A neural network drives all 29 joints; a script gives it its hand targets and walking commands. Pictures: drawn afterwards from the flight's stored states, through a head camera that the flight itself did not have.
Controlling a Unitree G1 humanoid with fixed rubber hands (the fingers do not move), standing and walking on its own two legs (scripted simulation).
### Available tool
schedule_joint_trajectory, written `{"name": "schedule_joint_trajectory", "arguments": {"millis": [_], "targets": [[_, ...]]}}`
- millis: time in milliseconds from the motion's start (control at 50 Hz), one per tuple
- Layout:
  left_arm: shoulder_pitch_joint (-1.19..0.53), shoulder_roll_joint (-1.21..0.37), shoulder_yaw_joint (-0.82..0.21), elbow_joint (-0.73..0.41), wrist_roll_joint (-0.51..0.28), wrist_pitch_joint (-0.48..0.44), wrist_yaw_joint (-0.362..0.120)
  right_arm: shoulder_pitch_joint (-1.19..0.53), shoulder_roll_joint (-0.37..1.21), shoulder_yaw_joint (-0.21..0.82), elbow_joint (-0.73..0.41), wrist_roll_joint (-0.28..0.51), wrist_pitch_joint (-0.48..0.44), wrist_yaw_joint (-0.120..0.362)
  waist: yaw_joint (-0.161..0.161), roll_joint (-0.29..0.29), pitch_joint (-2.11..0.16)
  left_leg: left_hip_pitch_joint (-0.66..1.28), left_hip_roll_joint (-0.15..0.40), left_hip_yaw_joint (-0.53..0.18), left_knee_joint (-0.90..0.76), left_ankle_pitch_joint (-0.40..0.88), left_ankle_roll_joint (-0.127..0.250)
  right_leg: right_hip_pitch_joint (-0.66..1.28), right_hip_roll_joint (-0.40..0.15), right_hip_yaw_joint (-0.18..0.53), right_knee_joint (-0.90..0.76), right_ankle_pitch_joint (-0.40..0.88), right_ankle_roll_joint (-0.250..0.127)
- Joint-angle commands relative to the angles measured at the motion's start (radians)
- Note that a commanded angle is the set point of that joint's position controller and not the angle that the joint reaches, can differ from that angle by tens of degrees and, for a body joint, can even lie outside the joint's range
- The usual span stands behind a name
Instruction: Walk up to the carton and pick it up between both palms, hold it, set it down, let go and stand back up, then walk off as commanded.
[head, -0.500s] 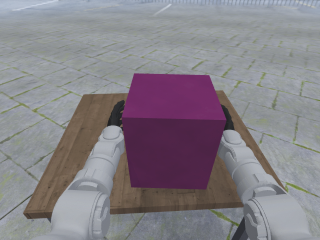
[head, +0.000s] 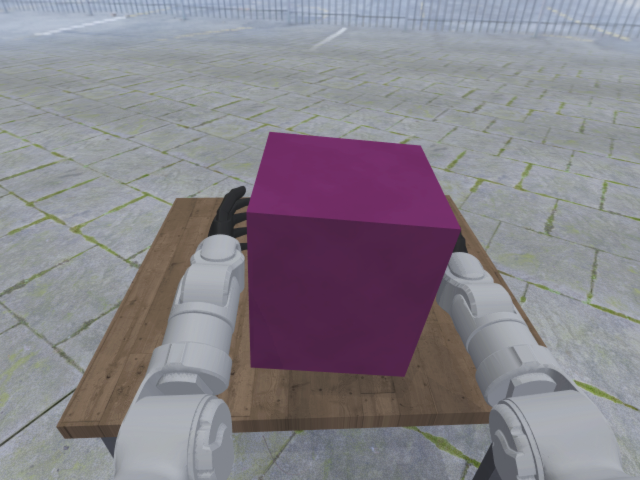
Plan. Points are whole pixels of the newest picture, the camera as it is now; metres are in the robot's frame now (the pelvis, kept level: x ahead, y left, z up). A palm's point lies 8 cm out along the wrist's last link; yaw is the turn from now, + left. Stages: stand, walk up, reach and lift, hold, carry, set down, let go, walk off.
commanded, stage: reach and lift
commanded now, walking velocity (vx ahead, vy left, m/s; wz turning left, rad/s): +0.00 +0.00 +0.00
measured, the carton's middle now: (337, 254) +0.39 +0.00 +0.15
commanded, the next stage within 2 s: hold in 0.86 s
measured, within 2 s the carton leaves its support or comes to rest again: neither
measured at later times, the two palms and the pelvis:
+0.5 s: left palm (226, 234) +0.38 +0.15 +0.19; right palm (450, 247) +0.38 -0.15 +0.17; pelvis +0.01 +0.00 +0.00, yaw +0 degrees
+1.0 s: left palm (224, 236) +0.37 +0.14 +0.19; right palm (454, 250) +0.37 -0.15 +0.17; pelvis +0.00 +0.00 +0.00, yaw +0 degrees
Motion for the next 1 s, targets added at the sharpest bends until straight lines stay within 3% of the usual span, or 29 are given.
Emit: {"name": "schedule_joint_trajectory", "arguments": {"millis": [0, 60, 140, 180, 220, 240, 320, 340, 400, 420, 520, 540, 560, 580, 600, 620, 640, 660, 680, 720, 740, 760, 780, 800, 840, 880, 900, 920, 980], "targets": [[-0.599, -0.858, -0.398, -0.215, -0.074, -0.036, -0.163, -0.881, 0.646, 0.21, -0.358, 0.024, -0.074, 0.141, -0.094, 0.048, -0.203, 0.129, -0.054, -0.094, -0.156, 0.221, -0.09, -0.018, 0.103, -0.036, -0.041, 0.0, -0.038], [-0.588, -0.854, -0.377, -0.185, -0.05, -0.019, -0.159, -0.917, 0.654, 0.204, -0.345, 0.027, -0.074, 0.159, -0.061, 0.056, -0.202, 0.096, -0.051, -0.085, -0.174, 0.131, -0.078, -0.036, 0.103, -0.044, -0.049, -0.08, -0.048], [-0.587, -0.809, -0.331, -0.157, -0.037, -0.032, -0.156, -0.891, 0.674, 0.227, -0.281, 0.005, -0.063, 0.16, -0.051, -0.006, -0.172, 0.073, -0.061, -0.072, -0.182, 0.115, -0.055, -0.014, 0.099, -0.033, -0.047, -0.065, -0.035], [-0.561, -0.835, -0.384, -0.225, -0.056, -0.031, -0.149, -0.892, 0.671, 0.248, -0.355, 0.031, -0.078, 0.155, -0.068, 0.044, -0.269, 0.139, -0.063, -0.077, -0.15, 0.257, -0.064, -0.005, 0.098, -0.037, -0.042, 0.034, -0.04], [-0.531, -0.827, -0.388, -0.272, -0.062, -0.032, -0.149, -0.873, 0.69, 0.292, -0.409, 0.054, -0.074, 0.145, -0.055, 0.013, -0.284, 0.156, -0.071, -0.067, -0.123, 0.368, -0.064, 0.038, 0.098, -0.035, -0.036, 0.126, -0.032], [-0.493, -0.829, -0.404, -0.268, -0.054, -0.017, -0.152, -0.842, 0.66, 0.292, -0.412, 0.06, -0.067, 0.137, -0.074, 0.038, -0.283, 0.171, -0.075, -0.067, -0.115, 0.392, -0.07, 0.038, 0.101, -0.04, -0.038, 0.141, -0.031], [-0.467, -0.785, -0.365, -0.229, -0.048, 0.003, -0.17, -0.884, 0.693, 0.338, -0.472, 0.076, -0.06, 0.113, -0.049, -0.038, -0.297, 0.176, -0.081, -0.056, -0.102, 0.417, -0.051, 0.072, 0.101, -0.025, -0.042, 0.192, -0.012], [-0.456, -0.789, -0.375, -0.259, -0.042, 0.002, -0.171, -0.835, 0.685, 0.341, -0.458, 0.075, -0.057, 0.11, -0.053, -0.007, -0.27, 0.192, -0.079, -0.053, -0.1, 0.457, -0.051, 0.07, 0.105, -0.031, -0.034, 0.208, -0.015], [-0.393, -0.775, -0.398, -0.32, -0.042, 0.034, -0.186, -0.782, 0.688, 0.388, -0.527, 0.11, -0.036, 0.081, -0.059, -0.005, -0.283, 0.235, -0.098, -0.038, -0.076, 0.562, -0.053, 0.114, 0.098, -0.021, -0.038, 0.317, -0.003], [-0.403, -0.768, -0.379, -0.31, -0.046, 0.03, -0.195, -0.806, 0.704, 0.382, -0.569, 0.103, -0.04, 0.077, -0.058, -0.042, -0.323, 0.229, -0.094, -0.043, -0.07, 0.557, -0.049, 0.129, 0.101, -0.015, -0.033, 0.332, 0.0], [-0.498, -0.733, -0.368, -0.312, -0.038, 0.046, -0.218, -0.792, 0.655, 0.311, -0.452, 0.065, -0.015, 0.084, -0.094, -0.014, -0.192, 0.164, -0.08, -0.048, -0.13, 0.384, -0.053, 0.095, 0.098, -0.021, -0.058, 0.164, -0.009], [-0.518, -0.756, -0.386, -0.34, -0.05, 0.04, -0.214, -0.826, 0.668, 0.322, -0.507, 0.073, -0.025, 0.092, -0.09, -0.01, -0.258, 0.188, -0.076, -0.053, -0.123, 0.377, -0.061, 0.083, 0.104, -0.031, -0.055, 0.137, -0.02], [-0.52, -0.749, -0.363, -0.312, -0.03, 0.044, -0.206, -0.791, 0.648, 0.285, -0.417, 0.053, -0.021, 0.099, -0.096, 0.028, -0.171, 0.17, -0.074, -0.05, -0.142, 0.343, -0.064, 0.054, 0.1, -0.029, -0.064, 0.084, -0.029], [-0.503, -0.774, -0.369, -0.302, -0.024, 0.056, -0.208, -0.82, 0.642, 0.284, -0.453, 0.062, -0.025, 0.104, -0.085, 0.02, -0.168, 0.156, -0.076, -0.049, -0.144, 0.299, -0.062, 0.057, 0.096, -0.026, -0.071, 0.061, -0.029], [-0.516, -0.77, -0.382, -0.312, -0.04, 0.051, -0.207, -0.822, 0.637, 0.277, -0.433, 0.048, -0.026, 0.106, -0.102, 0.024, -0.182, 0.16, -0.075, -0.056, -0.145, 0.322, -0.063, 0.042, 0.099, -0.03, -0.066, 0.07, -0.03], [-0.552, -0.779, -0.402, -0.379, -0.057, 0.041, -0.208, -0.838, 0.671, 0.314, -0.499, 0.075, -0.035, 0.104, -0.087, -0.011, -0.289, 0.184, -0.074, -0.056, -0.125, 0.369, -0.057, 0.086, 0.106, -0.029, -0.046, 0.133, -0.02], [-0.523, -0.774, -0.397, -0.301, -0.048, 0.051, -0.204, -0.812, 0.635, 0.276, -0.447, 0.059, -0.021, 0.099, -0.11, 0.017, -0.218, 0.165, -0.073, -0.057, -0.135, 0.323, -0.069, 0.059, 0.1, -0.023, -0.059, 0.086, -0.027], [-0.567, -0.781, -0.39, -0.302, -0.046, 0.046, -0.206, -0.823, 0.655, 0.266, -0.417, 0.045, -0.025, 0.104, -0.109, 0.037, -0.194, 0.148, -0.078, -0.045, -0.147, 0.264, -0.066, 0.046, 0.086, -0.029, -0.065, 0.038, -0.03], [-0.561, -0.784, -0.393, -0.309, -0.055, 0.044, -0.207, -0.876, 0.67, 0.278, -0.479, 0.043, -0.037, 0.11, -0.098, -0.017, -0.223, 0.137, -0.076, -0.055, -0.156, 0.259, -0.058, 0.061, 0.094, -0.028, -0.062, 0.047, -0.026], [-0.604, -0.771, -0.376, -0.268, -0.046, 0.046, -0.199, -0.907, 0.674, 0.255, -0.442, 0.031, -0.039, 0.119, -0.081, 0.001, -0.211, 0.112, -0.071, -0.056, -0.173, 0.17, -0.053, 0.041, 0.092, -0.032, -0.058, -0.029, -0.033], [-0.607, -0.777, -0.4, -0.328, -0.058, 0.047, -0.193, -0.882, 0.674, 0.26, -0.443, 0.044, -0.038, 0.118, -0.098, 0.014, -0.229, 0.137, -0.068, -0.054, -0.167, 0.217, -0.052, 0.039, 0.09, -0.031, -0.054, 0.02, -0.031], [-0.647, -0.757, -0.381, -0.298, -0.057, 0.045, -0.191, -0.904, 0.669, 0.242, -0.409, 0.03, -0.031, 0.126, -0.082, 0.008, -0.164, 0.098, -0.071, -0.05, -0.177, 0.159, -0.055, 0.024, 0.085, -0.031, -0.058, -0.035, -0.029], [-0.598, -0.768, -0.398, -0.352, -0.051, 0.047, -0.194, -0.841, 0.681, 0.252, -0.415, 0.032, -0.031, 0.122, -0.107, 0.019, -0.203, 0.133, -0.07, -0.051, -0.166, 0.21, -0.053, 0.051, 0.087, -0.026, -0.054, 0.026, -0.031], [-0.587, -0.751, -0.367, -0.288, -0.039, 0.054, -0.193, -0.881, 0.665, 0.25, -0.405, 0.037, -0.027, 0.126, -0.072, 0.021, -0.184, 0.106, -0.068, -0.053, -0.176, 0.181, -0.057, 0.03, 0.089, -0.029, -0.06, -0.03, -0.036], [-0.542, -0.758, -0.374, -0.305, -0.027, 0.057, -0.196, -0.82, 0.644, 0.248, -0.374, 0.034, -0.023, 0.118, -0.098, 0.041, -0.158, 0.138, -0.066, -0.048, -0.177, 0.238, -0.063, 0.053, 0.092, -0.032, -0.062, 0.04, -0.029], [-0.552, -0.733, -0.34, -0.273, -0.015, 0.068, -0.202, -0.871, 0.681, 0.27, -0.409, 0.041, -0.024, 0.117, -0.066, -0.017, -0.189, 0.109, -0.08, -0.035, -0.173, 0.21, -0.037, 0.075, 0.089, -0.024, -0.057, 0.034, -0.021], [-0.548, -0.722, -0.331, -0.243, -0.012, 0.076, -0.204, -0.839, 0.66, 0.249, -0.379, 0.024, -0.01, 0.112, -0.076, -0.018, -0.113, 0.097, -0.082, -0.026, -0.188, 0.17, -0.034, 0.056, 0.086, -0.022, -0.073, -0.016, -0.021], [-0.575, -0.745, -0.361, -0.342, -0.031, 0.069, -0.207, -0.862, 0.677, 0.273, -0.45, 0.055, -0.024, 0.115, -0.07, 0.006, -0.227, 0.132, -0.077, -0.034, -0.171, 0.244, -0.043, 0.082, 0.093, -0.03, -0.05, 0.052, -0.025], [-0.568, -0.77, -0.429, -0.426, -0.072, 0.061, -0.196, -0.857, 0.699, 0.333, -0.516, 0.082, -0.03, 0.107, -0.087, -0.007, -0.315, 0.201, -0.067, -0.051, -0.131, 0.41, -0.061, 0.114, 0.102, -0.026, -0.037, 0.184, -0.021]]}}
